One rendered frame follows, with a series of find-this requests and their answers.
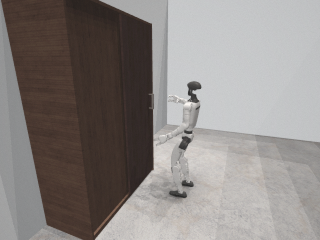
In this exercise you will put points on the robot left forearm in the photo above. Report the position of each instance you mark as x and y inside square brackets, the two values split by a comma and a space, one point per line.
[176, 132]

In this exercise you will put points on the handle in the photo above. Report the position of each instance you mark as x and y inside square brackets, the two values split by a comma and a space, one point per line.
[152, 101]

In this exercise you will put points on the left robot upper arm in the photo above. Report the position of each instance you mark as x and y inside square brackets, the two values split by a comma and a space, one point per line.
[187, 108]

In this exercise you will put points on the right robot hand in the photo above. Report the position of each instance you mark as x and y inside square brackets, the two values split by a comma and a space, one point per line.
[175, 98]

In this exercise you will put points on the robot left thigh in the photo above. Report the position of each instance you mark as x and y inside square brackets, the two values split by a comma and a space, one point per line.
[177, 152]

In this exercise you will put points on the robot right forearm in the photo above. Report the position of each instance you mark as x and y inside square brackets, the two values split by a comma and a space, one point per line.
[183, 101]

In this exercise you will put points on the left robot hand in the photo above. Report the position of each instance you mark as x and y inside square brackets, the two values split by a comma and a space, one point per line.
[162, 139]

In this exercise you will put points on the robot right thigh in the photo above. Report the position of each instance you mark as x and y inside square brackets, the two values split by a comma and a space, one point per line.
[183, 159]

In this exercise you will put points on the wardrobe door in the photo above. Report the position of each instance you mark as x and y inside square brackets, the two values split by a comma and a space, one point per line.
[136, 60]
[97, 62]

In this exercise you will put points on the robot thigh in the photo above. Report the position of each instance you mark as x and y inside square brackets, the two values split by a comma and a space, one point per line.
[177, 152]
[183, 159]

